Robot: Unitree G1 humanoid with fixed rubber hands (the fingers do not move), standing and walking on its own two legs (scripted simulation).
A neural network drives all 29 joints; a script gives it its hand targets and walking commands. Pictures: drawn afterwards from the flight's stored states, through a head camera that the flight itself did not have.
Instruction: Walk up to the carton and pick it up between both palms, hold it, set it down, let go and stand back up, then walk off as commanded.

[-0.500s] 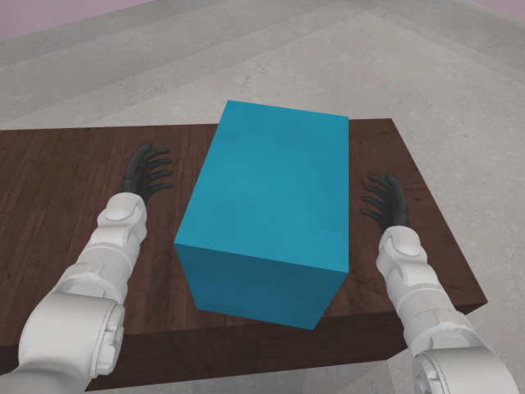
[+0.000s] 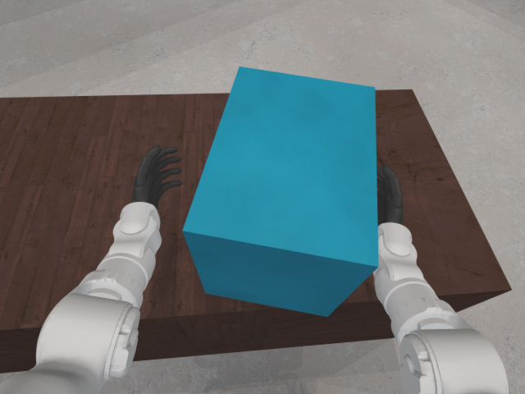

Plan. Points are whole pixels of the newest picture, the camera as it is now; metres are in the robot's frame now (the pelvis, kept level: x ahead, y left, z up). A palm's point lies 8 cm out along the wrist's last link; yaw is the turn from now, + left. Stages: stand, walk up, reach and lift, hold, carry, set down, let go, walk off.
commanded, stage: reach and lift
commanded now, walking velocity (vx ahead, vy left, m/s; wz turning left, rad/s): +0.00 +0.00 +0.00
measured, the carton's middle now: (285, 196) +0.45 -0.05 -0.02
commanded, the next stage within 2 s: none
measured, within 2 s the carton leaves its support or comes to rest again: neither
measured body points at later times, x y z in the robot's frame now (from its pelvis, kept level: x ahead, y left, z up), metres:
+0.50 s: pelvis +0.00 +0.00 +0.00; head +0.10 +0.02 +0.44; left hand +0.45 +0.12 +0.01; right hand +0.40 -0.21 +0.01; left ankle -0.03 +0.09 -0.71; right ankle +0.01 -0.15 -0.72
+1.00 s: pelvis +0.00 +0.00 +0.00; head +0.11 +0.02 +0.44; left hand +0.45 +0.12 +0.01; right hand +0.40 -0.20 +0.01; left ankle -0.03 +0.09 -0.71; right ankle +0.01 -0.15 -0.72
